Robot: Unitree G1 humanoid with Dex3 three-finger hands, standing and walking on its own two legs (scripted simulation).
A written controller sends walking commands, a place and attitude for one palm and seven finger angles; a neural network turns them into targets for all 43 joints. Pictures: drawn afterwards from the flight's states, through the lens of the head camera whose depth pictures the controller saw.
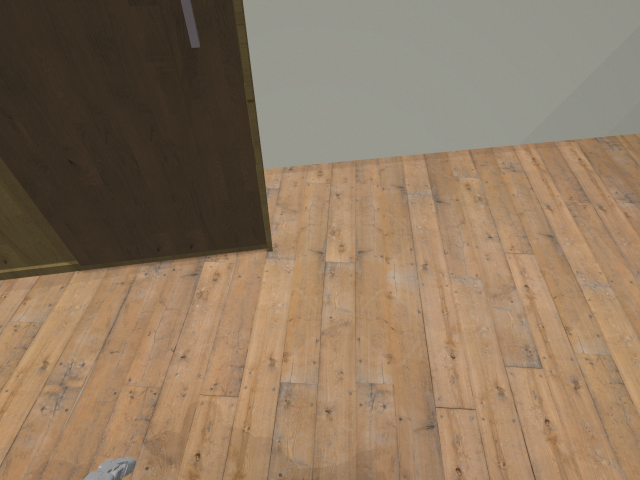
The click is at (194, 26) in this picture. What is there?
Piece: wardrobe's sliding door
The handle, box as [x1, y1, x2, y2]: [181, 0, 199, 47]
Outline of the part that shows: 181,0 191,47 198,47 199,41 190,0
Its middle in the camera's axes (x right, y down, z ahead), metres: -0.31 -0.55 +0.86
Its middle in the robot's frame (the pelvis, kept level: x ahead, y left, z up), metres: +1.03 +0.37 +0.20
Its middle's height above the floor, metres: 0.97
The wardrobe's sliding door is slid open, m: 0.00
